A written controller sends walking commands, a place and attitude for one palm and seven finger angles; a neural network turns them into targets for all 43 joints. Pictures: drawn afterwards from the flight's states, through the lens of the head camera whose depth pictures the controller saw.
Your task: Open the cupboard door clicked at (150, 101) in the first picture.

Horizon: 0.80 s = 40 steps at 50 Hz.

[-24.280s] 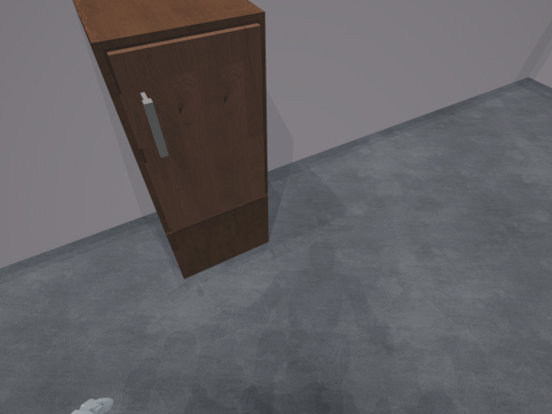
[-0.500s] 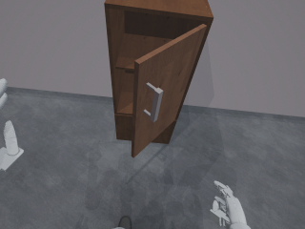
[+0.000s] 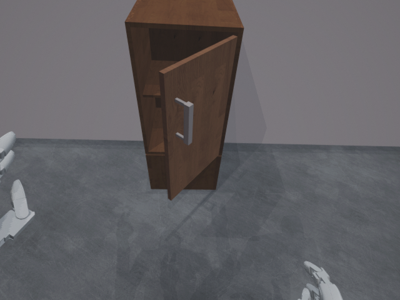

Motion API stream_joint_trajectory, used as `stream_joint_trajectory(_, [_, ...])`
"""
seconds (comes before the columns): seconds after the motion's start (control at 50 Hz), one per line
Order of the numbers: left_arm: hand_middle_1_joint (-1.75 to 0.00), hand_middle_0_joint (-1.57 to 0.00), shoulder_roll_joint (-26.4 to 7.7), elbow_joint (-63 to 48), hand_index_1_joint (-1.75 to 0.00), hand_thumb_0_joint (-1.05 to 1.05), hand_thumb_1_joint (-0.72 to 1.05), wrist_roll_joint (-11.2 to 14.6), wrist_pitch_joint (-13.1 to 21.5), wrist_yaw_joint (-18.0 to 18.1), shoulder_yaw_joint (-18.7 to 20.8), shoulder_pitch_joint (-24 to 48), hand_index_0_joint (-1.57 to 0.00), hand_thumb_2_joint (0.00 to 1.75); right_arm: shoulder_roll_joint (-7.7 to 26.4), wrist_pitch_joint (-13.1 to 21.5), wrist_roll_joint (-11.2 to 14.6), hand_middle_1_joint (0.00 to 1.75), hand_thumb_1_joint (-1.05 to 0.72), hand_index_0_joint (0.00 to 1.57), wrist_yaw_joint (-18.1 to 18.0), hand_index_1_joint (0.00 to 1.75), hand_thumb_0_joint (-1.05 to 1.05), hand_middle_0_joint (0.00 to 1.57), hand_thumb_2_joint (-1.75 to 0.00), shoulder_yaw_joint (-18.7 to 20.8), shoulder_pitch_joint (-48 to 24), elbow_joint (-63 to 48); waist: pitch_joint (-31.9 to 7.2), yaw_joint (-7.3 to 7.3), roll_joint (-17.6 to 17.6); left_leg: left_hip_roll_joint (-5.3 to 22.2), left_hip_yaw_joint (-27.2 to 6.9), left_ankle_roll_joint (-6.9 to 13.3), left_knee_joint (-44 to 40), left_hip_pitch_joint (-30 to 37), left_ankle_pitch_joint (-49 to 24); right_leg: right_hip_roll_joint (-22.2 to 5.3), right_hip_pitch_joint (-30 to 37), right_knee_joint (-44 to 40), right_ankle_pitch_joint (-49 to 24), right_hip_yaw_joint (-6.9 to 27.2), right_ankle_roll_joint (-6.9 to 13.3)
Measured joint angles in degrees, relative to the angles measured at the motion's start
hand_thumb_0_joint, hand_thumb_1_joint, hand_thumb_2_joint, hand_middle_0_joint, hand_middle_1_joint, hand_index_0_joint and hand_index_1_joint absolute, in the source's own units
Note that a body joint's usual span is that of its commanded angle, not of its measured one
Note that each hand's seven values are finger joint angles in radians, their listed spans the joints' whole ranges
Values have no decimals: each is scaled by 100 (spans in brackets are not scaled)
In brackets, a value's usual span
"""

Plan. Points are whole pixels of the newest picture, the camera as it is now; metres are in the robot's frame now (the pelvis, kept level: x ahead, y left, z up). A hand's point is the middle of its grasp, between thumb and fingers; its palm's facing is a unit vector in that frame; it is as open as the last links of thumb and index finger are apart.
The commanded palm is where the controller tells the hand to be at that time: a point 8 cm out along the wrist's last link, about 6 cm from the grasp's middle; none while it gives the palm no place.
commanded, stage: stop stepping back and stand still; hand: left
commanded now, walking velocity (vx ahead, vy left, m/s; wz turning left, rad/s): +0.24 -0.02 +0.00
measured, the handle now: (183, 121) +0.62 +0.06 +0.00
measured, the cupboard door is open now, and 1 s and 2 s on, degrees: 50 50 50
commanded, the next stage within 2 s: let the arm hang, fingers relaxed in 0.44 s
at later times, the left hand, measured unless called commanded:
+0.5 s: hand out of the picture +0.19 +0.27 +0.18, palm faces +0.40 -0.77 -0.50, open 7.4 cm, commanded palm +0.13 +0.32 +0.18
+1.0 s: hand out of the picture +0.02 +0.19 -0.17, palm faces +0.12 -0.97 -0.20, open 7.0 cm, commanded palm none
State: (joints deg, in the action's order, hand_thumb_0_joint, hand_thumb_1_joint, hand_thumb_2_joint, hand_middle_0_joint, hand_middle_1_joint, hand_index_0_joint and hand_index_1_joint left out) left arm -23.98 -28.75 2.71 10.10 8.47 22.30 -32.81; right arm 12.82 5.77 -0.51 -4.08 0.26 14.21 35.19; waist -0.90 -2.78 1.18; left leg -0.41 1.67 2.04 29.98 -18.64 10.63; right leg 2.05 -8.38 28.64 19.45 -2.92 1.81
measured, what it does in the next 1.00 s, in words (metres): steps on the spot: right foot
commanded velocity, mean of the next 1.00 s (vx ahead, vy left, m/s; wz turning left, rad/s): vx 0.04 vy -0.03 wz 0.00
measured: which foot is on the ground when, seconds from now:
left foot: down 0.00-1.00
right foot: down 0.00-0.24, up 0.26-0.50, down 0.52-1.00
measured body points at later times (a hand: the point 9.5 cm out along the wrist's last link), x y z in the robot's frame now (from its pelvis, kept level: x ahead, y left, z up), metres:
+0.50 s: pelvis +0.00 +0.02 +0.00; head +0.01 +0.03 +0.45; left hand +0.16 +0.31 +0.21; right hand +0.15 -0.18 -0.09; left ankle +0.02 +0.13 -0.73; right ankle +0.01 -0.09 -0.73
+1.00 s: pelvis +0.01 +0.00 +0.00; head +0.03 +0.01 +0.45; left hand +0.01 +0.24 -0.15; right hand +0.05 -0.24 -0.15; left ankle +0.02 +0.13 -0.73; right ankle +0.01 -0.09 -0.73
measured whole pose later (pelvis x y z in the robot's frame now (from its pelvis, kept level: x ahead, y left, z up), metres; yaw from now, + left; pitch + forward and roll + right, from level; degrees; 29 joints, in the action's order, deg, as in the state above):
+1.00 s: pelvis +0.01 +0.00 +0.00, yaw +5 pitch -1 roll -1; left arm -11.2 56.6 -0.2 -1.6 0.8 1.5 -15.9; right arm 10.4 -2.0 -1.9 -1.8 0.0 16.0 58.2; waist 3.7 -0.1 0.4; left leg 1.3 -1.0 -0.6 29.5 -14.6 13.5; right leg 1.0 -10.3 26.7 15.2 -7.2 2.8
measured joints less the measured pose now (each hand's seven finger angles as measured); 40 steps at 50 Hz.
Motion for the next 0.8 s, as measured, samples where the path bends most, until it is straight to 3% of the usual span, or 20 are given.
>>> stream_joint_trajectory(0.06, [-30, -21, -94, -237, -31, 1, 88, -36, 143, -3, 75, -243, -21, 90, -78, -13, -49, 30, -90, 20, 0, 30, 1, 20, -90, 16, 65, -68, -98, 46, -89, 14, -107, -57, 165, -192, 426, 54, -92, -8, 323, -64, 109])
stream_joint_trajectory(0.12, [-30, -21, -135, -221, -31, 1, 88, -43, 255, 51, 210, -290, -21, 90, -97, -81, -51, 30, -90, 20, -6, 30, 1, 20, -90, 44, 95, 0, -150, 246, -118, 5, -83, -164, 1144, -521, 849, 28, -191, 5, 104, -20, 204])
stream_joint_trajectory(0.18, [-30, -21, -25, 106, -31, 1, 88, -55, 290, 104, 231, 14, -21, 90, -68, -107, -42, 30, -90, 20, -14, 30, 1, 20, -90, 28, 152, 207, -177, 410, -59, 69, 11, -129, 1600, -450, 960, -111, -206, 134, -170, 24, 46])
stream_joint_trajectory(0.22, [-30, -21, 114, 361, -31, 1, 88, -70, 235, 145, 171, 283, -21, 90, -16, -90, -29, 30, -90, 20, -48, 30, 1, 20, -90, 8, 242, 240, -223, 385, -116, 190, -8, -89, 917, -95, 1002, -164, -263, 386, 84, -61, -72])
stream_joint_trajectory(0.26, [-30, -21, 275, 563, -31, 1, 89, -57, 135, 179, 100, 599, -21, 90, -11, -39, -25, 30, -90, 21, -97, 30, 1, 20, -90, 25, 187, 270, -96, 327, -120, 116, -47, -31, 724, -39, 682, -227, -478, 979, 536, -15, -109])
stream_joint_trajectory(0.32, [-30, -20, 359, 691, -31, 1, 89, -84, 16, 170, 68, 820, -20, 90, -255, 95, -78, 30, -90, 20, -61, 30, 1, 20, -90, -41, 21, 353, 174, 252, 53, -28, 36, 27, 587, 100, 523, -171, -962, 2025, 792, 275, -124])
stream_joint_trajectory(0.36, [-30, -20, 237, 451, -31, 1, 89, -79, -47, 125, 67, 720, -20, 90, -448, 219, -104, 30, -90, 20, 22, 30, 1, 20, -90, -135, 19, 331, 262, 163, 152, -51, -6, 12, 274, 231, 360, -136, -1153, 2166, 643, 274, -159])
stream_joint_trajectory(0.42, [-30, -20, 16, -147, -31, 2, 89, -77, 37, 94, 116, 336, -20, 90, -627, 373, -110, 30, -90, 21, 146, 30, 1, 20, -90, -270, 65, 247, 319, 132, 200, 18, -45, -49, -85, 353, 180, -135, -1176, 1651, 316, 154, -211])
stream_joint_trajectory(0.5, [-30, -21, -244, -471, -31, 1, 89, -72, 244, 76, 289, -159, -21, 90, -631, 399, -107, 30, -90, 21, 180, 30, 1, 20, -90, -326, 87, 136, 279, 193, 53, 125, -30, -145, -149, 345, 208, -135, -743, 451, -29, -15, -239])
stream_joint_trajectory(0.54, [-30, -21, -315, -300, -31, 1, 89, -72, 299, 74, 377, -211, -21, 90, -567, 335, -94, 30, -90, 21, 152, 30, 1, 20, -90, -306, 20, 147, 248, 251, -28, 143, 2, -192, 6, 261, 320, -114, -515, -74, -450, 5, -145])
stream_joint_trajectory(0.58, [-30, -20, -207, 674, -31, 0, 89, -265, 197, -185, -54, 259, -20, 90, -334, 297, -20, 30, -90, 21, 314, 30, 1, 20, -90, -123, -134, 431, 146, 298, -339, 188, -53, -223, 356, -4, 312, -79, -643, 52, -508, -81, -5])
stream_joint_trajectory(0.64, [-30, -20, 289, 2842, -31, 0, 89, -370, -592, -558, -949, 1066, -20, 90, 70, -82, -11, 30, -90, 21, 414, 30, 0, 20, -90, 81, -329, 856, -98, 268, -721, 129, -42, -213, 616, -159, 533, -177, -872, 542, -171, -164, 15])
stream_joint_trajectory(0.68, [-30, -19, 686, 4218, -30, 0, 90, -413, -1011, -690, -1388, 1432, -19, 90, 214, -354, -56, 30, -90, 21, 402, 30, 0, 20, -90, 142, -363, 1034, -144, 188, -796, 98, -72, -156, 795, -191, 755, -227, -928, 827, 40, -230, 10])
stream_joint_trajectory(0.72, [-30, -19, 1030, 5319, -30, 0, 90, -447, -1259, -761, -1716, 1616, -19, 90, 215, -566, -116, 30, -90, 20, 385, 30, 0, 20, -90, 153, -324, 1171, -54, 135, -642, 81, -94, -147, 949, -146, 831, -257, -879, 1014, 181, -262, 25])
stream_joint_trajectory(0.8, [-30, -19, 1506, 6918, -30, 1, 91, -405, -1458, -825, -2169, 1606, -19, 90, -11, -733, -182, 30, -91, 20, 367, 30, 0, 20, -90, 52, -107, 1504, 180, 100, 31, 36, -103, -234, 787, 132, 797, -305, -674, 1027, 253, -271, 34])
